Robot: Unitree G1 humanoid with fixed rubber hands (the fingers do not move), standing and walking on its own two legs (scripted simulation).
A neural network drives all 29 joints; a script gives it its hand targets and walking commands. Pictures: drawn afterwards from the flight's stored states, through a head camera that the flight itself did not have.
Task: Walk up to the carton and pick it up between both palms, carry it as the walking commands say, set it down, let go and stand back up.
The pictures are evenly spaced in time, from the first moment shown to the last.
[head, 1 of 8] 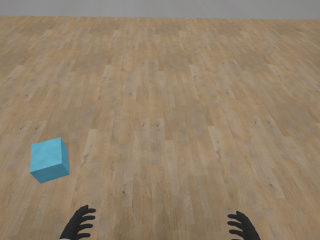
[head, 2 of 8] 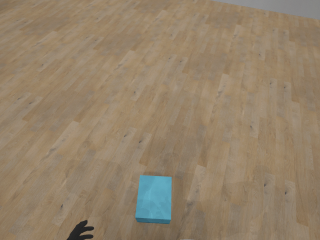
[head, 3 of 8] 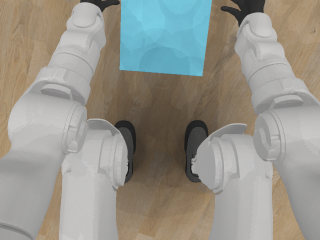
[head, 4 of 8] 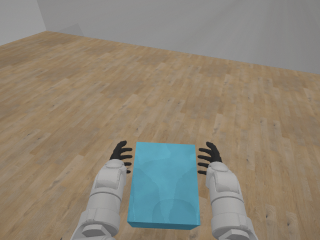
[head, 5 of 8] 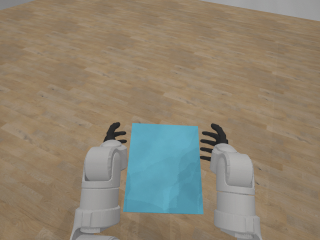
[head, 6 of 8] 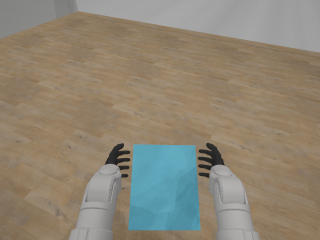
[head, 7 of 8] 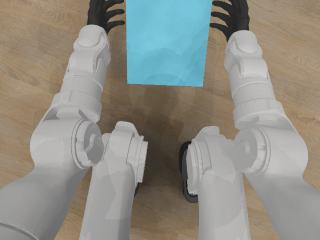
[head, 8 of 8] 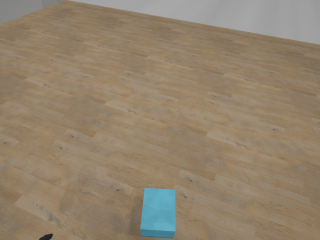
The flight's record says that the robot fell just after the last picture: no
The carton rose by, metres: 0.68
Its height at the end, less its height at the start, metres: +0.00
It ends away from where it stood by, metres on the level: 1.54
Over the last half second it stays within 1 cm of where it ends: yes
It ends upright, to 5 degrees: yes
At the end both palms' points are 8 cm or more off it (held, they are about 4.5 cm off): yes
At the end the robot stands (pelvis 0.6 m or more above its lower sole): yes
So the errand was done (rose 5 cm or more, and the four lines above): yes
